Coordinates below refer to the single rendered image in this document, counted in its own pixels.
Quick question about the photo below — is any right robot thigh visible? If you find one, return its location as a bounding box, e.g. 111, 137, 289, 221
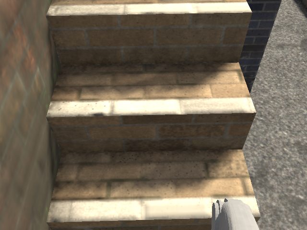
211, 198, 259, 230

